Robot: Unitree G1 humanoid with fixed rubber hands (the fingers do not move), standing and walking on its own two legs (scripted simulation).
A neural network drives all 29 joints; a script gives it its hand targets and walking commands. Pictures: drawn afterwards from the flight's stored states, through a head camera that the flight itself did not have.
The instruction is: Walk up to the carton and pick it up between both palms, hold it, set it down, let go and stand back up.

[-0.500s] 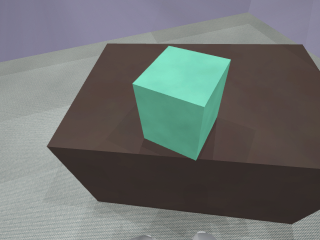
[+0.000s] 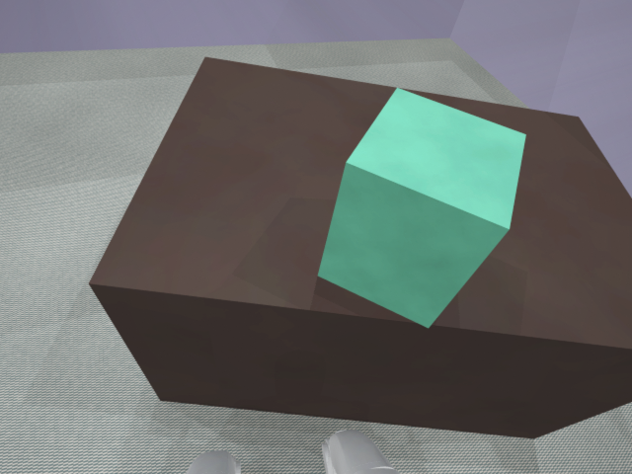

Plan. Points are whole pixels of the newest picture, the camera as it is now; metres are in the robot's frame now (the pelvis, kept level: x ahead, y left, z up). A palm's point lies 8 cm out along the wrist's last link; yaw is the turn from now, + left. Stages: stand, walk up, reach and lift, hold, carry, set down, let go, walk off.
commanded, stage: walk up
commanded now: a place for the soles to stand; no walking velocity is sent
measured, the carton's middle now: (413, 211) +0.50 -0.16 +0.04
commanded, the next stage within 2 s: none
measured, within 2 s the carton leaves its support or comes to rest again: neither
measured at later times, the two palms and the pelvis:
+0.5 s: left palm out of the picture +0.12 +0.19 -0.10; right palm out of the picture +0.09 -0.45 -0.08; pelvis +0.03 -0.12 +0.01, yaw -7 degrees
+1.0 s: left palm out of the picture +0.14 +0.20 -0.10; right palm out of the picture +0.08 -0.44 -0.08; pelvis +0.03 -0.11 +0.02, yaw -7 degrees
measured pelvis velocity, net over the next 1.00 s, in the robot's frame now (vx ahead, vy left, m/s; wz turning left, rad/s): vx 0.03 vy -0.11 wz -0.13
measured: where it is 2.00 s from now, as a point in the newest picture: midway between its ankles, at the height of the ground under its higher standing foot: outside the picture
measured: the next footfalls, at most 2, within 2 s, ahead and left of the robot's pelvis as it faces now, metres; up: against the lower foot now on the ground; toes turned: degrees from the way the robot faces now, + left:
right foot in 0.10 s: +0.12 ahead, -0.24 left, +0.00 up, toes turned -6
left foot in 0.62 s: +0.10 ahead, +0.00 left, +0.00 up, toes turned -3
